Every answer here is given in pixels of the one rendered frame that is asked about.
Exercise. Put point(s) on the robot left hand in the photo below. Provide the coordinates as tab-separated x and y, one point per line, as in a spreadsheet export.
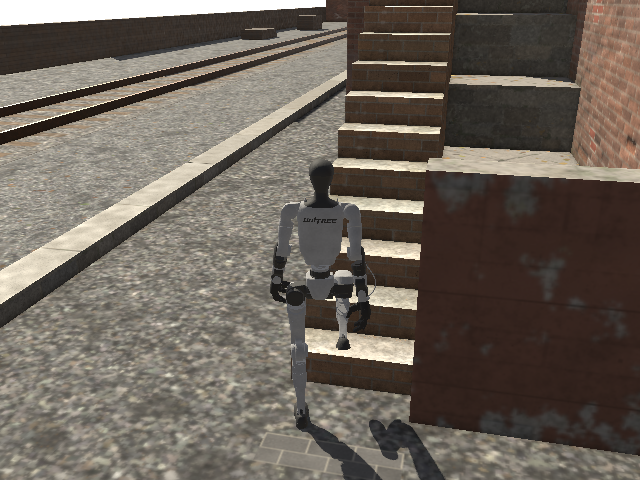
274	288

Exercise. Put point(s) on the robot foot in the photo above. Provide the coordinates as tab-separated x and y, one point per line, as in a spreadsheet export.
301	419
343	344

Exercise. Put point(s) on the left robot upper arm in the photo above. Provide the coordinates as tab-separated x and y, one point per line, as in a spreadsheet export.
289	211

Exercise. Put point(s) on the right robot foot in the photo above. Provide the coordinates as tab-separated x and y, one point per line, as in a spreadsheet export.
343	344

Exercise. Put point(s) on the robot right forearm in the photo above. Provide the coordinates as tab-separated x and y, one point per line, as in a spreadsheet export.
360	278

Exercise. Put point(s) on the left robot foot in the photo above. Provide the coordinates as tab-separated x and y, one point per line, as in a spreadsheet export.
301	419

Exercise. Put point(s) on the robot right hand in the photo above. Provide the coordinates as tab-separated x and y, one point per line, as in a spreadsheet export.
365	312

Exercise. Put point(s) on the right robot upper arm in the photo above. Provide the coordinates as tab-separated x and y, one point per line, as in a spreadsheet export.
354	228

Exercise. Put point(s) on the robot left forearm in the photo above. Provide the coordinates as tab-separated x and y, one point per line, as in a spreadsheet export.
278	267

